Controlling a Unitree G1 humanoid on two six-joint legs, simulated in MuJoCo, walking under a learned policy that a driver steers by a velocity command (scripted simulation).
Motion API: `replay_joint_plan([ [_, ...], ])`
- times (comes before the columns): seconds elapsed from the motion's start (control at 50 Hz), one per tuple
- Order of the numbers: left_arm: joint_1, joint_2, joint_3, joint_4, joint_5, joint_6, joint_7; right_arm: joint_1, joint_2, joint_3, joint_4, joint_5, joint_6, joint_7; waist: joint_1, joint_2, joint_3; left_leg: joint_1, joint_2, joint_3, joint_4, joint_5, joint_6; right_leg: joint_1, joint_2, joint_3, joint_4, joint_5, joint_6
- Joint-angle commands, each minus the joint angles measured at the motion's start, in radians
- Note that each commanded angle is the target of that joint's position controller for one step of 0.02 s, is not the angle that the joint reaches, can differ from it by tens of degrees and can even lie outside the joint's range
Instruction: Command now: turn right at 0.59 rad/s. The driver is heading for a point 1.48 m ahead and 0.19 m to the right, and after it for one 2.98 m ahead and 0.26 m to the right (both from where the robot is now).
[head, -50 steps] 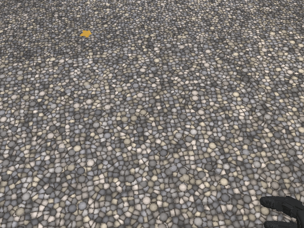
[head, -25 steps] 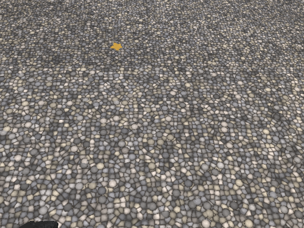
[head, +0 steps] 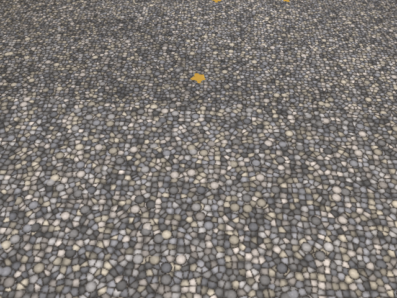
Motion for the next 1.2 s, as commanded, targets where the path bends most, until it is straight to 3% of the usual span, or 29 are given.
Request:
replay_joint_plan([
  [0.02,-0.079,0.090,0.020,-0.106,-0.006,-0.017,-0.012,0.008,-0.202,-0.078,-0.051,0.011,-0.004,-0.008,-0.051,0.113,-0.069,0.177,0.340,-0.156,-0.012,0.868,0.172,-0.103,-0.015,-0.018,-0.058,-0.006,-0.013],
  [0.08,0.019,0.098,0.034,-0.092,0.001,-0.020,-0.015,-0.029,-0.199,-0.083,-0.055,0.035,-0.014,-0.012,0.009,0.113,-0.124,0.134,0.286,-0.049,0.118,0.886,0.107,0.070,0.036,-0.061,-0.291,0.168,-0.065],
  [0.1,0.087,0.141,0.052,-0.087,0.011,-0.025,-0.005,-0.013,-0.189,-0.082,-0.050,0.036,-0.029,-0.011,0.046,0.056,-0.161,0.025,0.214,0.012,0.267,0.788,0.038,0.232,0.020,0.040,-0.398,0.363,-0.120],
  [0.12,0.133,0.286,0.086,-0.108,0.020,-0.032,0.007,-0.019,-0.134,-0.066,-0.094,-0.020,-0.046,-0.004,0.026,-0.210,-0.209,-0.292,0.070,0.088,0.562,0.137,-0.069,0.471,-0.243,0.440,-0.402,0.856,-0.259],
  [0.14,0.151,0.276,0.078,-0.116,0.042,-0.036,0.000,-0.075,-0.143,-0.064,-0.124,-0.043,-0.061,0.002,0.057,-0.271,-0.264,-0.491,-0.051,0.008,0.726,-0.348,-0.100,0.532,-0.378,0.650,-0.417,1.018,-0.444],
  [0.16,0.115,0.224,0.065,-0.123,0.039,-0.040,-0.001,-0.053,-0.167,-0.072,-0.107,-0.020,-0.066,0.012,0.045,-0.133,-0.223,-0.513,0.010,-0.048,0.795,-0.335,-0.107,0.495,-0.353,0.567,-0.419,0.937,-0.434],
  [0.18,0.064,0.193,0.060,-0.128,0.022,-0.038,0.006,-0.061,-0.174,-0.075,-0.095,-0.003,-0.068,0.016,0.022,-0.069,-0.161,-0.521,0.034,-0.045,0.783,-0.251,-0.110,0.447,-0.274,0.472,-0.415,0.846,-0.375],
  [0.2,0.023,0.188,0.060,-0.137,0.005,-0.028,0.013,-0.066,-0.167,-0.078,-0.084,0.000,-0.065,0.012,0.008,-0.028,-0.124,-0.535,0.049,-0.035,0.727,-0.184,-0.120,0.411,-0.217,0.420,-0.419,0.767,-0.326],
  [0.22,-0.001,0.186,0.056,-0.145,-0.006,-0.019,0.023,-0.073,-0.179,-0.083,-0.086,-0.005,-0.062,0.007,-0.001,-0.040,-0.113,-0.517,0.060,-0.038,0.677,-0.128,-0.129,0.382,-0.186,0.401,-0.429,0.728,-0.304],
  [0.32,0.018,0.202,0.061,-0.155,0.004,0.006,0.048,-0.065,-0.147,-0.076,-0.076,0.005,-0.066,0.007,-0.007,-0.092,-0.128,-0.470,0.002,-0.027,0.524,-0.021,-0.169,0.343,-0.117,0.426,-0.424,0.723,-0.284],
  [0.4,0.022,0.139,0.027,-0.140,0.027,0.015,0.065,-0.044,-0.149,-0.069,-0.044,0.011,-0.059,0.011,0.017,-0.123,-0.156,-0.412,0.068,0.021,0.464,0.057,-0.187,0.324,-0.136,0.356,-0.382,0.776,-0.260],
  [0.46,0.014,0.060,-0.015,-0.112,0.055,0.009,0.058,-0.051,-0.119,-0.052,-0.041,0.013,-0.064,0.026,0.022,-0.128,-0.139,-0.295,0.122,0.040,0.359,0.086,-0.167,0.264,-0.137,0.314,-0.390,0.780,-0.252],
  [0.48,0.011,0.064,-0.018,-0.104,0.060,0.005,0.052,-0.056,-0.119,-0.049,-0.040,0.016,-0.065,0.029,0.029,-0.136,-0.120,-0.255,0.124,0.053,0.321,0.086,-0.156,0.244,-0.141,0.303,-0.400,0.776,-0.254],
  [0.52,0.012,0.120,-0.003,-0.093,0.065,0.004,0.046,-0.074,-0.162,-0.058,-0.054,0.030,-0.067,0.033,0.044,-0.147,-0.066,-0.255,0.106,0.080,0.298,0.029,-0.135,0.243,-0.162,0.310,-0.405,0.769,-0.273],
  [0.56,0.020,0.162,0.013,-0.084,0.056,0.012,0.049,-0.081,-0.194,-0.064,-0.072,0.042,-0.070,0.038,0.052,-0.133,-0.031,-0.321,0.095,0.080,0.290,-0.060,-0.117,0.304,-0.202,0.339,-0.390,0.803,-0.301],
  [0.66,-0.023,0.152,0.029,-0.087,0.028,0.029,0.066,-0.006,-0.167,-0.059,-0.073,0.049,-0.074,0.059,0.019,-0.102,-0.060,-0.321,0.080,0.105,0.180,-0.071,-0.088,0.424,-0.239,0.309,-0.311,0.984,-0.298],
  [0.7,-0.060,0.140,0.030,-0.095,0.013,0.023,0.070,0.074,-0.172,-0.068,-0.057,0.040,-0.077,0.058,-0.038,-0.086,-0.106,-0.166,0.047,0.109,-0.019,0.137,-0.045,0.380,-0.172,0.216,-0.200,1.004,-0.232],
  [0.72,-0.062,0.130,0.032,-0.108,0.020,0.008,0.071,0.135,-0.245,-0.092,-0.059,0.029,-0.083,0.050,-0.063,0.009,-0.162,0.014,0.116,-0.067,-0.081,0.422,0.021,0.250,-0.080,0.150,-0.023,0.840,-0.155],
  [0.74,-0.093,0.086,0.020,-0.156,0.075,-0.009,0.065,0.164,-0.380,-0.123,-0.076,0.019,-0.087,0.046,-0.041,0.249,-0.168,0.202,0.373,-0.437,-0.070,0.927,0.198,-0.089,0.116,0.038,0.256,0.111,-0.045],
  [0.76,-0.100,0.091,0.018,-0.157,0.086,-0.023,0.054,0.216,-0.296,-0.101,-0.066,0.010,-0.087,0.046,-0.077,0.249,-0.232,0.264,0.452,-0.546,-0.088,0.992,0.315,-0.210,0.148,0.125,0.402,-0.268,-0.024],
  [0.78,-0.076,0.100,0.023,-0.145,0.059,-0.028,0.042,0.171,-0.260,-0.093,-0.071,0.017,-0.087,0.041,-0.052,0.150,-0.175,0.239,0.408,-0.447,-0.074,0.932,0.286,-0.240,0.094,0.161,0.469,-0.237,-0.014],
  [0.82,-0.106,0.092,0.026,-0.133,0.045,-0.029,0.037,0.089,-0.246,-0.096,-0.089,0.046,-0.067,0.026,-0.033,0.042,-0.119,0.203,0.293,-0.325,-0.071,0.789,0.188,-0.280,0.057,0.147,0.403,-0.100,0.000],
  [0.84,-0.122,0.098,0.030,-0.137,0.046,-0.029,0.037,0.073,-0.245,-0.094,-0.096,0.053,-0.057,0.017,-0.027,0.051,-0.122,0.183,0.264,-0.312,-0.082,0.756,0.172,-0.256,0.048,0.148,0.351,-0.052,0.008],
  [0.88,-0.121,0.075,0.025,-0.135,0.038,-0.033,0.030,0.075,-0.258,-0.100,-0.101,0.048,-0.038,0.007,-0.021,0.086,-0.125,0.159,0.222,-0.312,-0.091,0.747,0.165,-0.221,0.079,0.125,0.262,0.000,0.028],
  [1.02,-0.145,0.088,0.033,-0.120,0.033,-0.049,0.035,0.072,-0.284,-0.111,-0.116,0.043,-0.011,-0.015,-0.028,0.149,-0.140,0.082,0.181,-0.415,-0.050,0.671,0.123,-0.130,0.121,0.147,-0.005,0.103,0.052],
  [1.12,-0.108,0.089,0.025,-0.095,0.030,-0.059,0.013,0.066,-0.197,-0.063,-0.106,0.014,-0.005,-0.013,-0.058,0.189,-0.161,0.040,0.215,-0.360,0.004,0.716,0.112,0.019,0.037,0.081,-0.097,0.148,0.023],
  [1.16,-0.082,0.052,0.012,-0.082,0.035,-0.067,-0.002,0.036,-0.126,-0.029,-0.091,0.006,-0.013,-0.005,-0.027,0.165,-0.133,-0.029,0.196,-0.333,-0.007,0.573,0.089,0.166,0.009,0.070,-0.287,0.267,-0.012],
  [1.18,-0.088,0.038,0.005,-0.082,0.041,-0.069,-0.004,0.062,-0.114,-0.021,-0.070,-0.003,-0.023,0.002,-0.023,0.145,-0.107,-0.051,0.164,-0.310,-0.028,0.458,0.056,0.240,0.014,0.103,-0.421,0.420,-0.035],
  [1.2,-0.103,0.098,0.013,-0.099,0.050,-0.070,0.001,0.110,-0.131,-0.027,-0.057,-0.026,-0.038,0.007,-0.053,0.064,-0.094,-0.069,0.097,-0.249,0.025,0.269,0.012,0.280,-0.053,0.222,-0.413,0.627,-0.070],
])
Keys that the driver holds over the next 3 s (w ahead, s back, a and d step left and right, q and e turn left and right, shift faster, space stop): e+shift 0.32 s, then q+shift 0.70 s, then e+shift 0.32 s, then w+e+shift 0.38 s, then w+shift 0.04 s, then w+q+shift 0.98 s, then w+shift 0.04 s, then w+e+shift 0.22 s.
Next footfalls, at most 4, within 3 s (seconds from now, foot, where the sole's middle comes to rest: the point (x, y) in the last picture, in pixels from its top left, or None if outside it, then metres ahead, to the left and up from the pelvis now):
0.10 right None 0.04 -0.13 -0.77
0.72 left None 0.15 0.06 -0.77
1.20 right None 0.24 -0.16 -0.77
1.52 left None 0.22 0.08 -0.77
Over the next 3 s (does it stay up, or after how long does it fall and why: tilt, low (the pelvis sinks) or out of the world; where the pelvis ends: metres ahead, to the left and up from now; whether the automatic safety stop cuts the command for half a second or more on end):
stays up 1.22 -0.26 -0.04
